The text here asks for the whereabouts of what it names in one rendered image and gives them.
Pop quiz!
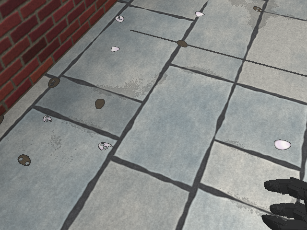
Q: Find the right robot hand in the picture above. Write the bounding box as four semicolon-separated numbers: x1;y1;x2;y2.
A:
261;177;307;230

